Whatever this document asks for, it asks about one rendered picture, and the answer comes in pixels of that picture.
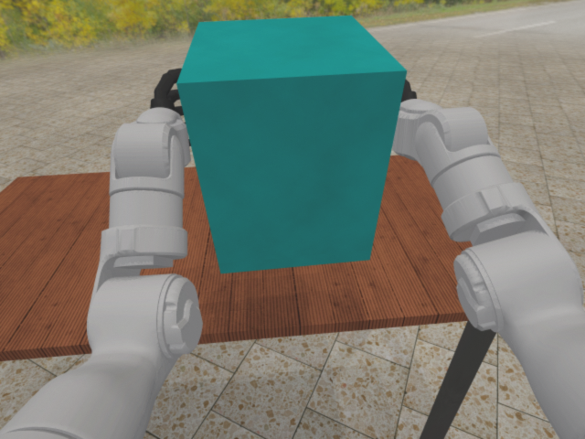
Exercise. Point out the left robot forearm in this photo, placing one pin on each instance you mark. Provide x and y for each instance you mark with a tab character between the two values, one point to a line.
147	187

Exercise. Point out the table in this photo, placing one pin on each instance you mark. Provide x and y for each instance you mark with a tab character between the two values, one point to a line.
50	246

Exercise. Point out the carton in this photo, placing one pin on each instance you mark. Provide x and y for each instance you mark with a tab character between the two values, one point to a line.
291	122

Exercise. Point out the robot left hand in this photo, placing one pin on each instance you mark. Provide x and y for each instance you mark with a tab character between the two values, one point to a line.
164	96

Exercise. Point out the robot right hand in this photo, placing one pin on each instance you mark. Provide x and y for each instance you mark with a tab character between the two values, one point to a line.
407	93

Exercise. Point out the robot left upper arm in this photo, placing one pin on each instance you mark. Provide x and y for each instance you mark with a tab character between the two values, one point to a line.
138	327

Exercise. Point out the right robot forearm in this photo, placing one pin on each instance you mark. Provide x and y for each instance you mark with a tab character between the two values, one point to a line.
480	200

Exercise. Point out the robot right upper arm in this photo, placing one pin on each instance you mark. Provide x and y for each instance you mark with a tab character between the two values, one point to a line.
523	287

